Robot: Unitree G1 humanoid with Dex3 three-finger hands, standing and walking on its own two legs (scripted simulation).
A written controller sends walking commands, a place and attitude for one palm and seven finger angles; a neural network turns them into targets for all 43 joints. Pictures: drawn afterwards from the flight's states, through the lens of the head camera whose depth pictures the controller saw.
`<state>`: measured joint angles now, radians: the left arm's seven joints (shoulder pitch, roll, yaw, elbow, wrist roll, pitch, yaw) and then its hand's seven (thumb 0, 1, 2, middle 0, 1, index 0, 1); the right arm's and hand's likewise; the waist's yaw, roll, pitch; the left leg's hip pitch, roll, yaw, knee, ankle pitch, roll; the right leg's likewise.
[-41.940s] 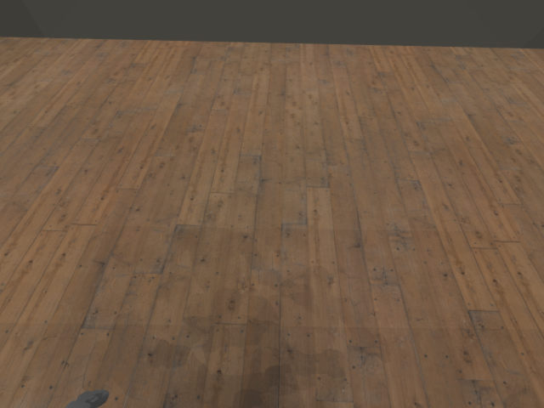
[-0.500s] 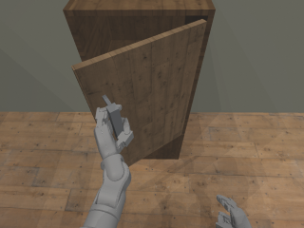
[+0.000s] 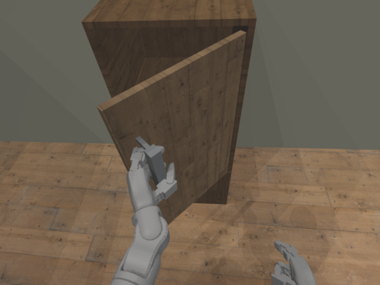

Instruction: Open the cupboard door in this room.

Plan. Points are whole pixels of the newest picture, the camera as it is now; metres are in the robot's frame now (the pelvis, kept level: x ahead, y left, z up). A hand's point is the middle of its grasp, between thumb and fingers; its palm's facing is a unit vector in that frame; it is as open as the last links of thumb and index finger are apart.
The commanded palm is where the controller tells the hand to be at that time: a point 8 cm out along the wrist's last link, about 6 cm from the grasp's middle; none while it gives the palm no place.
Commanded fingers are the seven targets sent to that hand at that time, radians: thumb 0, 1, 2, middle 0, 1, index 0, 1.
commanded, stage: open thumb and fingers to let go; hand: left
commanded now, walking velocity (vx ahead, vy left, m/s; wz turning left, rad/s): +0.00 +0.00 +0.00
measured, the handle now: (152, 165) +0.36 +0.10 +0.06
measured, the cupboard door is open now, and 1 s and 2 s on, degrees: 47 46 46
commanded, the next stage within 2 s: slide the hand sideways off the handle in 0.62 s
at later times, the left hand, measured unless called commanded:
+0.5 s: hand (162, 184) +0.31 +0.07 +0.06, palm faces +0.31 -0.95 -0.02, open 14.5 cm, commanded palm +0.26 +0.11 +0.06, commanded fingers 0.00 -0.50 0.30 -0.18 -0.50 -0.18 -0.50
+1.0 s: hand (157, 196) +0.28 +0.08 +0.06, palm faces -0.15 -0.99 +0.01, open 16.5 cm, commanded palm +0.26 +0.13 +0.06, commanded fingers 0.00 -0.50 0.30 -0.15 -0.30 -0.15 -0.30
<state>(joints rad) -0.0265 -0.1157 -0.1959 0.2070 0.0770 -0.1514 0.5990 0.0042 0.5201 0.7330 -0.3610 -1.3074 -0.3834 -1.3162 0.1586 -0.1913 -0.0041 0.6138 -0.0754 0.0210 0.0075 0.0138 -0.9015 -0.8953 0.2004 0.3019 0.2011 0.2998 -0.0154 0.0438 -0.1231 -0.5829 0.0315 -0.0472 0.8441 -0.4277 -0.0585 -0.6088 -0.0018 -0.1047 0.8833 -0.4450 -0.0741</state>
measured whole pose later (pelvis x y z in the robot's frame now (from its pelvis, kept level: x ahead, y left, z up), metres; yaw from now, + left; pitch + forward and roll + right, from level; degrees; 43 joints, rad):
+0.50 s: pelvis -0.02 +0.03 -0.01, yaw -1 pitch +9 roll +1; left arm -0.09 -0.12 -0.20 0.30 0.09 -0.24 0.62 0.00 -0.46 0.31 -0.28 -0.94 -0.26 -0.93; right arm 0.19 -0.18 -0.01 0.63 -0.07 -0.02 0.00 0.01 -0.90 -0.90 0.20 0.30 0.20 0.30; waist -0.02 0.05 -0.12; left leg -0.64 0.02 -0.02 0.90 -0.42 -0.03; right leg -0.66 -0.01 -0.07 0.91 -0.41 -0.05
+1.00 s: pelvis -0.03 +0.05 -0.01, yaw -2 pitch +8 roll +0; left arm -0.09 0.00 -0.22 0.27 -0.07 -0.28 0.12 -0.01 -0.51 0.30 -0.17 -0.32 -0.11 -0.33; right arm 0.24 -0.22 0.02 0.56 -0.01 -0.05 -0.01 0.01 -0.90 -0.90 0.20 0.30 0.20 0.30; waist -0.01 0.05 -0.07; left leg -0.64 0.00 0.00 0.93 -0.43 0.00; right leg -0.65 -0.03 -0.05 0.92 -0.41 -0.01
